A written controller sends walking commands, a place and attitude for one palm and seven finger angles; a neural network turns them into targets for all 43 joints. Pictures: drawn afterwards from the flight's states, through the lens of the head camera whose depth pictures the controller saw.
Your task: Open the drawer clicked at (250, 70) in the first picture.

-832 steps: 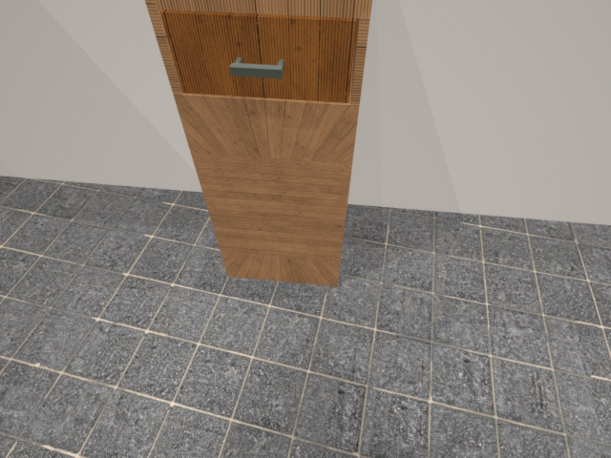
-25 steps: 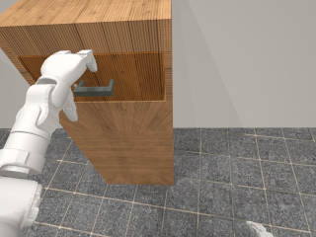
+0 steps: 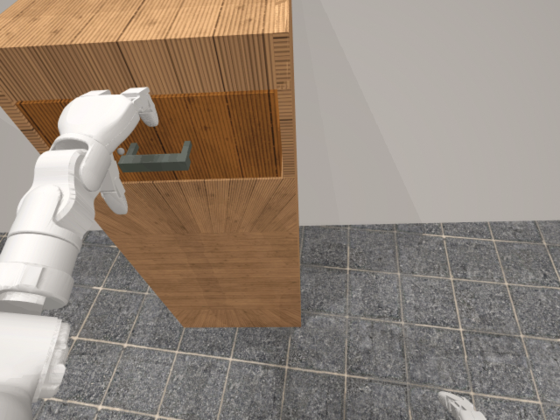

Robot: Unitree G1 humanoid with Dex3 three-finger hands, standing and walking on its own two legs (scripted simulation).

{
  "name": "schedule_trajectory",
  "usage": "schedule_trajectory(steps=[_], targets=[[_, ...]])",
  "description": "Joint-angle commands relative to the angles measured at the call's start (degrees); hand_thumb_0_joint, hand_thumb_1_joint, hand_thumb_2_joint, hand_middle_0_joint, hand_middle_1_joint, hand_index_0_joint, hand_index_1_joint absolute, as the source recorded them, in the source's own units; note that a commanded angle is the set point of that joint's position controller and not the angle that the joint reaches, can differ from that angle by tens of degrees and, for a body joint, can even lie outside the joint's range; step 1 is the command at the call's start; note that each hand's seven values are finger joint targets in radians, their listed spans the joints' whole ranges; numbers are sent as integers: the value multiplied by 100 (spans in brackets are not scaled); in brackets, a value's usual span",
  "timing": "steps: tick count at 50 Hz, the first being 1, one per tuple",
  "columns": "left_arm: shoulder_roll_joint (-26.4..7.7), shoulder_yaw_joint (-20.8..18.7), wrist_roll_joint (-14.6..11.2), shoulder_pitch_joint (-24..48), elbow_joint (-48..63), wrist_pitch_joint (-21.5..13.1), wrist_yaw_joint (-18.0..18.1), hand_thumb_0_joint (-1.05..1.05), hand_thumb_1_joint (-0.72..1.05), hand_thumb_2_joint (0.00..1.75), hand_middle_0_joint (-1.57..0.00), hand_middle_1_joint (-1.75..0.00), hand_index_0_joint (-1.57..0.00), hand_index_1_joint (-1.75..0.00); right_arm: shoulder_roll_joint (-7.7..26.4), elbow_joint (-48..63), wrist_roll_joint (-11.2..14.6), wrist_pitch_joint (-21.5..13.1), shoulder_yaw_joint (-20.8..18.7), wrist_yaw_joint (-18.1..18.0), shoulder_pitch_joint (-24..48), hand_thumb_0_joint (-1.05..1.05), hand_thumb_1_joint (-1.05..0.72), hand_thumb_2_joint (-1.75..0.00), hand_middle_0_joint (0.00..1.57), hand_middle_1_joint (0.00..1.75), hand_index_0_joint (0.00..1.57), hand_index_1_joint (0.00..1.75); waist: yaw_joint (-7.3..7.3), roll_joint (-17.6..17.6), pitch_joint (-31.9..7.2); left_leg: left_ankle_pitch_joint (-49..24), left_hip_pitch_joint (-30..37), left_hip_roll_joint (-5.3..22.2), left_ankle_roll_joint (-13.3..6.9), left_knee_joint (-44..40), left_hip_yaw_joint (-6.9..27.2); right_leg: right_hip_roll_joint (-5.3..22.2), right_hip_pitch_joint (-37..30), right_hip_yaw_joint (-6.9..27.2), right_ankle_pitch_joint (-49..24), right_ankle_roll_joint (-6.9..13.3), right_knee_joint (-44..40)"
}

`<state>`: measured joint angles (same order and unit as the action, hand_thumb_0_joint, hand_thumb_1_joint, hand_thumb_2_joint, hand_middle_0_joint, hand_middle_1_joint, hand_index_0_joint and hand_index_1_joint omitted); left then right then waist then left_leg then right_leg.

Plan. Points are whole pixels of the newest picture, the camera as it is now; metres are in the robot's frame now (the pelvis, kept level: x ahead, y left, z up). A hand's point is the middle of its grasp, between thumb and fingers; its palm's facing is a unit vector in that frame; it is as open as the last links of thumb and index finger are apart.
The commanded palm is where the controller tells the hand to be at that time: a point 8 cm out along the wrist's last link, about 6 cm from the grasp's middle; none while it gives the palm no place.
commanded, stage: re-aim the fingers above the handle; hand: left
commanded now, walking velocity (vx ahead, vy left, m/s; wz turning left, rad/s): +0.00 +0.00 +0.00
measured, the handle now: (157, 155) +0.48 +0.23 +0.11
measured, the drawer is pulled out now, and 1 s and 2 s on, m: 0.00 0.00 0.00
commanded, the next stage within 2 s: lower the fingers behind the handle in 1.46 s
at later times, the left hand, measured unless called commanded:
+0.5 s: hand (120, 146) +0.43 +0.24 +0.17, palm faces +0.04 -0.02 -1.00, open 13.8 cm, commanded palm +0.40 +0.25 +0.23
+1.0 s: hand (122, 144) +0.43 +0.24 +0.18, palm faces +0.03 +0.01 -1.00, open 13.8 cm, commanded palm +0.40 +0.24 +0.23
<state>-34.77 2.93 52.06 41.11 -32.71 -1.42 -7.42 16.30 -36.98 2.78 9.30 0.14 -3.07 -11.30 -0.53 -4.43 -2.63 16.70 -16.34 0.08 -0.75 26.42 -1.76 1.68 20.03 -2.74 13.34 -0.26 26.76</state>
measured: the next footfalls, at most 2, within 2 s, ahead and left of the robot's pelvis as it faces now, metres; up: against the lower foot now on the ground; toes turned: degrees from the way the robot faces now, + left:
none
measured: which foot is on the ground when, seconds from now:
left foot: down 0.00-1.00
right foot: down 0.00-1.00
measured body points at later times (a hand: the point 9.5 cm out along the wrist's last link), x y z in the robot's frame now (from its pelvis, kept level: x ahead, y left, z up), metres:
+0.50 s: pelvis +0.00 +0.01 +0.00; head +0.03 -0.03 +0.45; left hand +0.42 +0.24 +0.23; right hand +0.13 -0.24 -0.13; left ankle -0.04 +0.11 -0.74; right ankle +0.00 -0.12 -0.74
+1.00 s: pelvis +0.00 +0.00 +0.00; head +0.03 -0.03 +0.45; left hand +0.42 +0.23 +0.24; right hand +0.14 -0.24 -0.13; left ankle -0.04 +0.11 -0.74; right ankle +0.00 -0.12 -0.74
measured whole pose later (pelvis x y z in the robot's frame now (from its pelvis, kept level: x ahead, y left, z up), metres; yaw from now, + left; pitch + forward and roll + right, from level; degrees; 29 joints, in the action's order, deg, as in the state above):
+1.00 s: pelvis +0.00 +0.00 +0.00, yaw +1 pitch +6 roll +0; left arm -32.8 6.9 52.4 43.5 -31.4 3.3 -7.2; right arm 16.2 -37.4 3.0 8.5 0.5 -2.2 -10.3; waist -1.3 -4.9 -3.0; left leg 15.8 -15.5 -0.4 -0.8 25.6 -1.2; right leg 2.1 19.1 -3.2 12.8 -0.3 26.2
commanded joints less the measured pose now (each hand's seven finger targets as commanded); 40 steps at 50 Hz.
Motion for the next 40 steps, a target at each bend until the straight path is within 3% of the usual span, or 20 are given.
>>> schedule_trajectory(steps=[1, 3, 8, 9, 11, 13, 15, 18, 19, 20, 21, 22, 24, 28, 33, 38, 40], targets=[[-1588, -688, -13, 2409, 1252, -44, 211, 0, -50, 30, -30, -120, -30, -120, 689, 764, 13, -217, -285, -37, 220, 0, -90, -90, 20, 30, 20, 30, -52, 299, -2092, -2436, 404, -135, -169, -86, 42, -158, -1404, 116, -1980, 210, -36], [-1368, -487, -51, 2519, 1277, -79, 167, 0, -50, 30, -30, -120, -30, -120, 703, 755, 13, -231, -302, -54, 190, 0, -90, -90, 20, 30, 20, 30, 40, 391, -2056, -2355, 472, -128, -180, -76, 51, -160, -1314, 116, -1878, 214, -81], [-1434, -544, -107, 2663, 1453, -164, 192, 0, -50, 30, -30, -120, -30, -120, 704, 735, 19, -276, -308, -69, 155, 0, -90, -90, 20, 30, 20, 30, 51, 284, -2088, -2361, 566, -153, -166, -57, 100, -189, -1191, 93, -1754, 229, -87], [-1581, -675, -106, 2737, 1366, -173, 236, 0, -50, 30, -30, -120, -30, -120, 691, 692, 20, -290, -302, -69, 128, 0, -90, -90, 20, 30, 20, 30, 22, 296, -2067, -2335, 533, -140, -160, -65, 123, -183, -1180, 97, -1730, 227, -81], [-1505, -627, -85, 2748, 1275, -156, 288, 0, -50, 30, -30, -120, -30, -120, 679, 663, 23, -291, -290, -66, 136, 0, -90, -90, 20, 30, 20, 30, 27, 234, -1963, -2313, 492, -150, -142, -78, 116, -196, -1101, 64, -1682, 235, -73], [-1522, -610, -62, 2949, 1485, -172, 359, 0, -50, 30, -30, -120, -30, -120, 684, 665, 5, -314, -306, -39, 148, 0, -90, -90, 20, 30, 20, 30, -2, -25, -2126, -2586, 646, -141, -101, -69, 139, -207, -1100, 67, -1724, 267, -55], [-1389, -518, -35, 2999, 1569, -120, 437, 0, -50, 30, -30, -120, -30, -120, 637, 672, -9, -332, -311, 5, 143, 0, -90, -90, 20, 30, 20, 30, -24, -45, -2273, -2752, 756, -117, -83, -42, 177, -207, -1101, 64, -1759, 268, -14], [-1807, -976, -24, 2535, 1385, 23, 472, 0, -50, 30, -30, -120, -30, -120, 709, 665, -36, -296, -304, 35, 179, 0, -90, -90, 20, 30, 20, 30, -171, 206, -2436, -2983, 614, -117, -67, -55, 130, -201, -1480, 77, -2059, 267, 7], [-1770, -962, -12, 2453, 1319, 80, 461, 0, -50, 30, -30, -120, -30, -120, 670, 692, -24, -286, -268, 49, 222, 0, -90, -90, 20, 30, 20, 30, -191, 242, -2324, -2947, 475, -112, -73, -92, 112, -178, -1525, 69, -2098, 252, 24], [-1373, -662, -54, 2259, 1163, 183, 404, 0, -50, 30, -30, -120, -30, -120, 646, 694, -12, -264, -256, 66, 276, 0, -90, -90, 20, 30, 20, 30, -154, 417, -2112, -2826, 434, -97, -84, -118, 82, -173, -1445, 60, -2059, 239, -6], [-1491, -773, -55, 2117, 1039, 254, 375, 0, -50, 30, -30, -120, -30, -120, 688, 672, 15, -241, -254, 73, 280, 0, -90, -90, 20, 30, 20, 30, -152, 547, -1934, -2681, 331, -73, -84, -173, 67, -175, -1405, 34, -1980, 227, -40], [-1355, -600, -41, 2168, 1095, 292, 318, 0, -50, 30, -30, -120, -30, -120, 709, 695, 21, -222, -235, 76, 301, 0, -90, -90, 20, 30, 20, 30, -125, 561, -1872, -2650, 354, -70, -80, -207, 76, -179, -1328, 20, -1923, 225, -62], [-1448, -627, 6, 2179, 1189, 331, 250, 0, -50, 30, -30, -120, -30, -120, 726, 746, 46, -206, -238, 69, 370, 0, -90, -90, 20, 30, 20, 30, -121, 626, -1874, -2535, 367, -69, -104, -223, 68, -175, -1356, 50, -1835, 218, -91], [-1109, -311, -21, 2201, 1942, 253, 119, 0, -50, 30, -30, -120, -30, -120, 688, 887, 19, -235, -273, 100, 384, 0, -90, -90, 20, 30, 20, 30, -73, 257, -2203, -2959, 783, -80, -123, -100, 145, -194, -1313, 82, -1950, 247, -67], [-1180, -401, -152, 2407, 2040, 116, 153, 0, -50, 30, -30, -120, -30, -120, 678, 800, 12, -297, -272, 50, 349, 0, -90, -90, 20, 30, 20, 30, -8, 300, -1929, -2568, 772, -110, -109, -136, 166, -213, -1122, 45, -1670, 252, -148], [-1595, -777, -72, 2742, 1815, 77, 418, 0, -50, 30, -30, -120, -30, -120, 659, 637, -15, -355, -240, 3, 332, 0, -90, -90, 20, 30, 20, 30, -78, 235, -2103, -2535, 660, -158, -71, -159, 132, -213, -1295, 55, -1710, 260, -133], [-1387, -582, -8, 2875, 1549, 140, 493, 0, -50, 30, -30, -120, -30, -120, 595, 599, -4, -378, -218, 19, 340, 0, -90, -90, 20, 30, 20, 30, -73, 98, -1991, -2504, 608, -154, -39, -189, 156, -208, -1189, 18, -1608, 273, -104]])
